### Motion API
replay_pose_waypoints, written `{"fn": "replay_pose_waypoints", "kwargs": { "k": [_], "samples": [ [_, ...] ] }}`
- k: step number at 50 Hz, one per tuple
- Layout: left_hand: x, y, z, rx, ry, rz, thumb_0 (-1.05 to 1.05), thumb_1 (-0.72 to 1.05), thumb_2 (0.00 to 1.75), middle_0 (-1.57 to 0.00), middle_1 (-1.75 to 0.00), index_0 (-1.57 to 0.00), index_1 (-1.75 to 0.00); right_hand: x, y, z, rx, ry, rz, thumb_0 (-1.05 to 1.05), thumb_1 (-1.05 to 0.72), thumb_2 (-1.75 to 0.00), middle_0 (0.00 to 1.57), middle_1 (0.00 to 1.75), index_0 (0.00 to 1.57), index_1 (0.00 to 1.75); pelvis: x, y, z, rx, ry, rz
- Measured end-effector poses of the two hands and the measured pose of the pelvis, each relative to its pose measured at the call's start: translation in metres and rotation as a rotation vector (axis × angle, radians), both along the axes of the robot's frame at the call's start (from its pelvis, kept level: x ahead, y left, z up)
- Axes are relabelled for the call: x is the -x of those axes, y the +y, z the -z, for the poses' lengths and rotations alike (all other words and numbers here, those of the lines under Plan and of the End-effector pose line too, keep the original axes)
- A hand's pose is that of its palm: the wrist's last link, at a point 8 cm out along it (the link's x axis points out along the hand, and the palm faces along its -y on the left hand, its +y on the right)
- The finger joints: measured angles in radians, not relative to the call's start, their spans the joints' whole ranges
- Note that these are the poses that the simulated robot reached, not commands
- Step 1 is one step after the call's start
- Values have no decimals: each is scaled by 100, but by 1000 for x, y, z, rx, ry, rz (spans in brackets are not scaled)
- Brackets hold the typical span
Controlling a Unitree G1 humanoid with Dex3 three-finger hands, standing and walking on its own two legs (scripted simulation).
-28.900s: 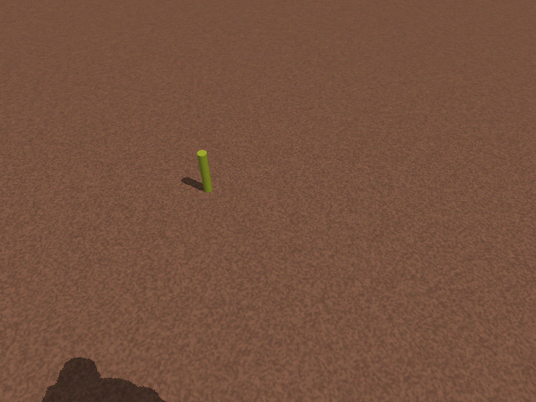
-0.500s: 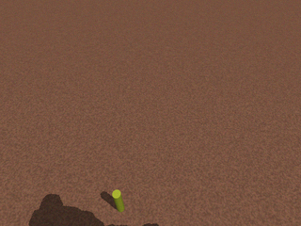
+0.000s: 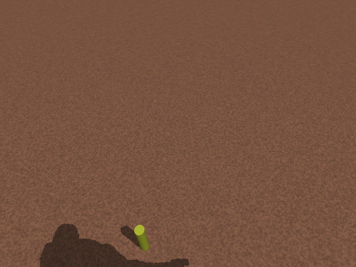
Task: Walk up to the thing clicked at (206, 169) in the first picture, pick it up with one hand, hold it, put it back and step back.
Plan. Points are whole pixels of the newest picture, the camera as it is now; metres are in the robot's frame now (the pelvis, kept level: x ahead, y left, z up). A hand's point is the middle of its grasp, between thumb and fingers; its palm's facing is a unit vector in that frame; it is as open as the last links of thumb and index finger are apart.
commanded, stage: stand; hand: left
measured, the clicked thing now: (142, 238) +0.39 +0.19 -0.66
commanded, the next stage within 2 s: none
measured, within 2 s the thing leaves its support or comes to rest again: neither
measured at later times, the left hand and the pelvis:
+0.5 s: hand out of the picture +0.10 +0.25 -0.15, palm faces -0.03 -0.94 -0.35, open 7.4 cm; pelvis +0.01 +0.00 +0.00, yaw +0 degrees
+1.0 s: hand out of the picture +0.08 +0.25 -0.15, palm faces -0.02 -0.94 -0.34, open 7.4 cm; pelvis +0.01 -0.01 +0.00, yaw +0 degrees
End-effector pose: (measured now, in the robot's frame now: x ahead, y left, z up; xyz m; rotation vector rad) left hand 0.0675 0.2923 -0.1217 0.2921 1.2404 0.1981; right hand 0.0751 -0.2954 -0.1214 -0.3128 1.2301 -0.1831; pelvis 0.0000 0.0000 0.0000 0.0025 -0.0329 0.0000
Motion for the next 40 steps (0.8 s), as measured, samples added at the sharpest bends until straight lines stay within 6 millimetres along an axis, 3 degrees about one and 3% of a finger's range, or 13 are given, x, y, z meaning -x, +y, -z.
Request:
{"fn": "replay_pose_waypoints", "kwargs": {
  "k": [16,40],
  "samples": [
    [-24,2,-6,-20,-30,29,1,90,89,-20,-30,-21,-30,2,-4,2,-2,21,14,1,-91,-89,20,30,20,30,-9,-2,0,-1,2,-1],
    [-16,-3,-4,-19,-12,18,1,90,89,-20,-30,-21,-30,-9,-8,0,0,6,1,1,-91,-89,20,30,20,30,-13,-7,0,2,-1,-3]
  ]
}}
